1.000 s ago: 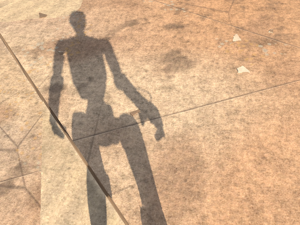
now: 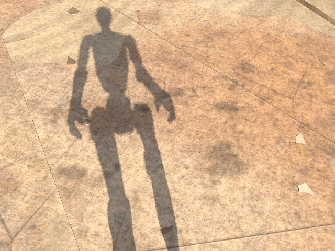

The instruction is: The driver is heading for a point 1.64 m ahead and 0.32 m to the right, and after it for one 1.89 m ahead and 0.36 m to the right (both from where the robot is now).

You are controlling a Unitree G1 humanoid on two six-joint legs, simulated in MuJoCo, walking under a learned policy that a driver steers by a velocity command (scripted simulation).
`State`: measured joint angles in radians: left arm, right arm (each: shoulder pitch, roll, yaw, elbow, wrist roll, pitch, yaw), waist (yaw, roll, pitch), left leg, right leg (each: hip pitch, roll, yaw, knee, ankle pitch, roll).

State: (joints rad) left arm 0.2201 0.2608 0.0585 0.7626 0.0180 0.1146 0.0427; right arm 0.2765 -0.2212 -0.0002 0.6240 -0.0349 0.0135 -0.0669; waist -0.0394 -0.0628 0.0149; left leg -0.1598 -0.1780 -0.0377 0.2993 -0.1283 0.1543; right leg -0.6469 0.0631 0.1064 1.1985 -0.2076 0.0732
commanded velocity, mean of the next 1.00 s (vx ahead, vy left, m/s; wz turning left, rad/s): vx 0.00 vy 0.00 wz -0.25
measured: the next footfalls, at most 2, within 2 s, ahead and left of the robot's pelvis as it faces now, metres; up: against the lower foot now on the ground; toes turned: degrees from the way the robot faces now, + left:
right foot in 0.62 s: +0.11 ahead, -0.22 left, +0.00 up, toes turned -22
left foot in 1.06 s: +0.12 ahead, -0.04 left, +0.00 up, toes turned -10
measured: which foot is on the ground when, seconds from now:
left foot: down 0.00-0.62, up 0.64-1.00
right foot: up 0.00-0.60, down 0.62-1.00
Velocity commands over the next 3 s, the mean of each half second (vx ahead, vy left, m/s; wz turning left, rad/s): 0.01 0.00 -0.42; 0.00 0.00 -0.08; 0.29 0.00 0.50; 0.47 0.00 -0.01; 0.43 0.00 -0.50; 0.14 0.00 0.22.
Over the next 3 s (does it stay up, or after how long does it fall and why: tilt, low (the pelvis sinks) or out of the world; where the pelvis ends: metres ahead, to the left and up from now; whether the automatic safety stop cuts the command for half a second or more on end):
stays up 0.80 -0.27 0.00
